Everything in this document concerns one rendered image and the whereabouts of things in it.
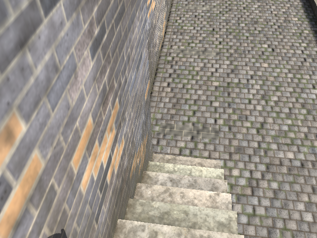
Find stairs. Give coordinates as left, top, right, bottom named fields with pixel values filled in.
left=113, top=154, right=245, bottom=238

